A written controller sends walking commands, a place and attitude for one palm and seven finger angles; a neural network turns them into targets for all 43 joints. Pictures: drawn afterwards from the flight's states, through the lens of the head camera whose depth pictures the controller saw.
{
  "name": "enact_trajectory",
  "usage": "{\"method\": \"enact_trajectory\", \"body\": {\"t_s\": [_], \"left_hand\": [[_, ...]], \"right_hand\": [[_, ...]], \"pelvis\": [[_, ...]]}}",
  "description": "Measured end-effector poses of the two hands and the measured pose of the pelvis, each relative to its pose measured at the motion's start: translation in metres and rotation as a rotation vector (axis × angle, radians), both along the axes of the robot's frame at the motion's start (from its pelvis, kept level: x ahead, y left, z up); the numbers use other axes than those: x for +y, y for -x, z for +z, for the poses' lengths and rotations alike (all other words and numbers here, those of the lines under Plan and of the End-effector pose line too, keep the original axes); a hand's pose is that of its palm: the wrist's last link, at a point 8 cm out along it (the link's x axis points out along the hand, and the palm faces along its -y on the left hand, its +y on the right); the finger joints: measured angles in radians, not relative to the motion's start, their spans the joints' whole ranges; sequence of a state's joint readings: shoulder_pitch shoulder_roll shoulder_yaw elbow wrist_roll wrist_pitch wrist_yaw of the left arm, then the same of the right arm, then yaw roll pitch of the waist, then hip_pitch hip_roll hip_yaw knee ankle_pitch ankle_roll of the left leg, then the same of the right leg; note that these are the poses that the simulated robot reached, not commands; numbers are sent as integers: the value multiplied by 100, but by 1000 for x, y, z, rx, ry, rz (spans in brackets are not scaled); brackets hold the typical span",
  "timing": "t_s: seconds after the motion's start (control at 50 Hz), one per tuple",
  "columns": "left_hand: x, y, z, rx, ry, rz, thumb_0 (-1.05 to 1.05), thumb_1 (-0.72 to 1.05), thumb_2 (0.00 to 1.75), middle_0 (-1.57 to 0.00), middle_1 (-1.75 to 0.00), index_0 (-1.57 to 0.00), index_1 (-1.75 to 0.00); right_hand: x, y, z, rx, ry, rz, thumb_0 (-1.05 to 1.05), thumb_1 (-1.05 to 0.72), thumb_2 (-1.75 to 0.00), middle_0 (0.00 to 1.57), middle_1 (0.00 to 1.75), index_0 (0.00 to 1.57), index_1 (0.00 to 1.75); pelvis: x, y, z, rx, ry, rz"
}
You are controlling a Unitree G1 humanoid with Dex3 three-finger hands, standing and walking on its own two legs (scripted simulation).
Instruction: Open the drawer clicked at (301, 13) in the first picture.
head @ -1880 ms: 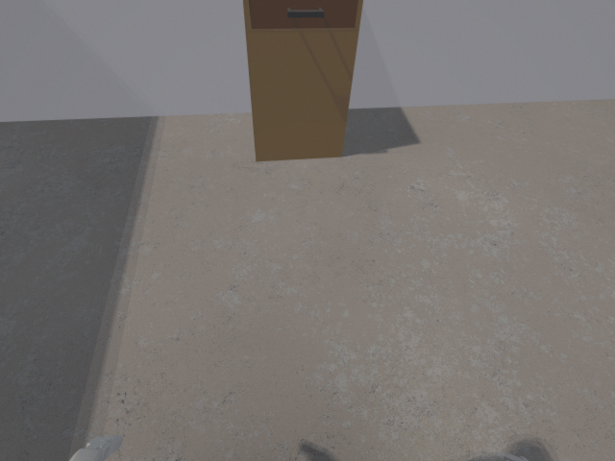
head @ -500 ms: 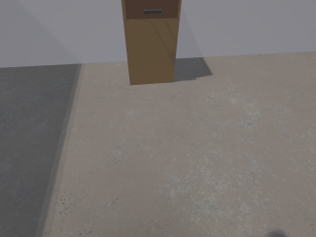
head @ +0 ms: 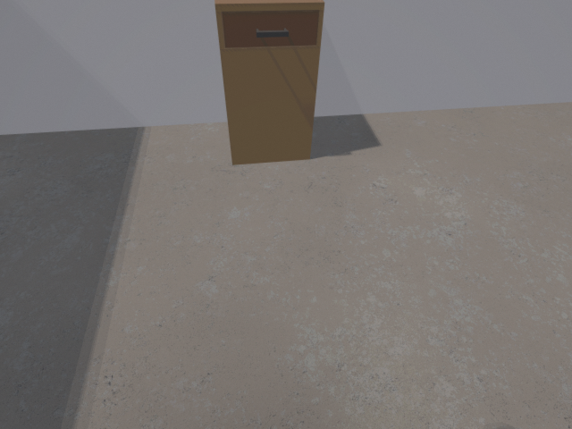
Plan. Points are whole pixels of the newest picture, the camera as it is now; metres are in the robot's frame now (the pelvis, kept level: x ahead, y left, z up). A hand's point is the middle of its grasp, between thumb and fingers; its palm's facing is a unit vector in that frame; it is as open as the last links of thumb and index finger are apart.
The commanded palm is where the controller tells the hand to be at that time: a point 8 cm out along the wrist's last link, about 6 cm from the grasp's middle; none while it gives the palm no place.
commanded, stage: walk to a spot facing it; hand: left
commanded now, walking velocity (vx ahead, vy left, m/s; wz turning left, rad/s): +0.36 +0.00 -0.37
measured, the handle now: (271, 32) +1.62 +0.18 -0.05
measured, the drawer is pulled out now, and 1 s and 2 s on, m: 0.00 0.00 0.00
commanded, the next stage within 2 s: turn to face it in 1.98 s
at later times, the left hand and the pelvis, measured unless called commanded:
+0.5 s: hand out of the picture +0.08 +0.14 -0.17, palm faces -0.06 -0.98 -0.17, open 7.4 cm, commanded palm none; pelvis +0.15 -0.03 -0.01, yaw -8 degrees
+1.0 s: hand (232, 264) +0.49 +0.16 -0.17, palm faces -0.19 -0.97 -0.15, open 7.4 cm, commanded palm none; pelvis +0.38 +0.00 +0.00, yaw -15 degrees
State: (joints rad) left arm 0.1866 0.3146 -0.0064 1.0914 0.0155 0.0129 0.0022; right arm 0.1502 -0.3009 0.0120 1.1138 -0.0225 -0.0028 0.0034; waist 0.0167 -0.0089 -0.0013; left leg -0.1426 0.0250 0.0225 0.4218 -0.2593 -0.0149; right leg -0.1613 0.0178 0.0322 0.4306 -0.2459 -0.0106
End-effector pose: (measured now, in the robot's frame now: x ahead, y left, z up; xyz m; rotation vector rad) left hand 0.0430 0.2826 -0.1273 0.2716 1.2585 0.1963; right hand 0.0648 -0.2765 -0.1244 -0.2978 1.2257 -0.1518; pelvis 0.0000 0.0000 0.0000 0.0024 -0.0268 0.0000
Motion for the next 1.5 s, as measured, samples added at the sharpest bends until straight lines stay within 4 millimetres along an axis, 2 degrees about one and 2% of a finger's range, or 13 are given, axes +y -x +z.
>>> {"method": "enact_trajectory", "body": {"t_s": [0.18, 0.32, 0.42, 0.52, 0.6, 0.66, 0.72, 0.82, 0.92, 1.12, 1.3, 1.38, 1.5], "left_hand": [[-38, 13, -28, 156, 99, 7, 1, 90, 90, -20, -30, -20, -30], [-75, -28, -30, 134, 110, 10, 1, 90, 90, -20, -30, -21, -30], [-92, -34, -18, 195, 119, 24, 0, 90, 90, -20, -30, -21, -30], [-98, -43, -12, 318, 139, 12, 0, 90, 90, -20, -30, -21, -30], [-91, -70, -19, 368, 145, 27, 1, 90, 90, -20, -30, -21, -30], [-78, -103, -34, 384, 147, 27, 1, 90, 90, -20, -30, -21, -30], [-62, -153, -50, 363, 147, 5, 1, 90, 90, -20, -30, -21, -30], [-50, -276, -44, 171, 142, -87, 1, 91, 90, -19, -30, -20, -30], [-58, -387, -27, -9, 157, -161, 1, 91, 90, -19, -30, -20, -30], [-109, -520, -13, -44, 181, -297, 0, 91, 90, -19, -30, -20, -30], [-197, -634, -24, -75, 183, -427, 1, 90, 90, -19, -30, -20, -30], [-219, -657, -24, -128, 189, -382, 1, 90, 90, -19, -30, -20, -30], [-198, -666, -9, -104, 105, -283, -3, 95, 90, -20, -30, -21, -30]], "right_hand": [[25, 35, -28, 111, -84, -130, 0, -91, -89, 20, 30, 21, 30], [24, 51, -41, 270, -135, -210, 1, -91, -89, 20, 30, 21, 30], [16, -16, -28, 198, -134, -208, 1, -91, -89, 20, 30, 20, 30], [14, -120, -22, 8, -141, -204, 1, -91, -89, 20, 30, 20, 30], [23, -205, -20, -106, -144, -164, 1, -91, -89, 20, 30, 20, 30], [32, -261, -23, -175, -129, -142, 1, -91, -89, 20, 30, 20, 30], [40, -288, -25, -210, -104, -158, 0, -91, -89, 20, 30, 20, 30], [49, -276, -16, -128, -86, -264, 0, -92, -89, 20, 30, 21, 30], [45, -250, -6, -9, -52, -342, -2, -96, -89, 20, 30, 21, 30], [75, -222, -5, 209, -140, -508, 0, -92, -89, 20, 30, 20, 30], [86, -231, -15, 420, -272, -637, 0, -91, -89, 20, 30, 20, 30], [55, -272, -21, 427, -288, -620, 1, -91, -89, 20, 30, 21, 30], [-30, -402, -26, 174, -193, -515, 1, -91, -89, 20, 30, 20, 30]], "pelvis": [[-5, -44, -15, 16, -16, -66], [-27, -87, -21, 14, -1, -80], [-32, -123, -8, 17, -17, -121], [-27, -163, -6, 25, -6, -151], [-19, -204, -14, 25, 10, -160], [-10, -241, -26, 18, 16, -169], [-2, -273, -35, 5, 15, -189], [4, -312, -18, -11, 8, -223], [6, -349, -5, -2, 3, -242], [-17, -425, 2, 10, 0, -287], [-76, -502, -16, 30, -3, -329], [-102, -531, -17, 10, 3, -320], [-121, -576, -4, 8, 14, -311]]}}
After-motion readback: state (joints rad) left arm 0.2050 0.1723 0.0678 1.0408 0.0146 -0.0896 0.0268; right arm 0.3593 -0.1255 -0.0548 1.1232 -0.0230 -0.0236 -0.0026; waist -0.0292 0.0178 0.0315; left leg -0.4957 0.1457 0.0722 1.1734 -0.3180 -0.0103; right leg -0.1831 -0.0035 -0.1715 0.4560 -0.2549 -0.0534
